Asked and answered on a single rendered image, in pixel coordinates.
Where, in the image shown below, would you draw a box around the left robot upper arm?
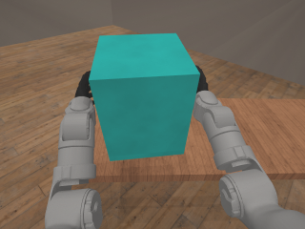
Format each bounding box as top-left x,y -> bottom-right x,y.
44,188 -> 103,229

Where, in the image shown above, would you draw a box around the robot right hand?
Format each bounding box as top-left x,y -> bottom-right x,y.
195,65 -> 209,93

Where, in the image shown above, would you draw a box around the left robot forearm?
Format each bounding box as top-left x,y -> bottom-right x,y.
45,96 -> 96,227

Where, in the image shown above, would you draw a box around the right robot forearm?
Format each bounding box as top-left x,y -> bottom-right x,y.
193,91 -> 278,202

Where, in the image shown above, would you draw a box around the table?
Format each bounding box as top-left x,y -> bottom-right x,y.
89,97 -> 305,183

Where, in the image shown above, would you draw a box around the robot left hand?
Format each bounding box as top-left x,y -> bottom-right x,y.
75,71 -> 94,105

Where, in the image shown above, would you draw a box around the right robot upper arm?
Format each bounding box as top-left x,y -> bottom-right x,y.
218,168 -> 305,229

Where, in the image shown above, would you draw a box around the carton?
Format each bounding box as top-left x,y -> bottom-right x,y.
89,33 -> 200,161

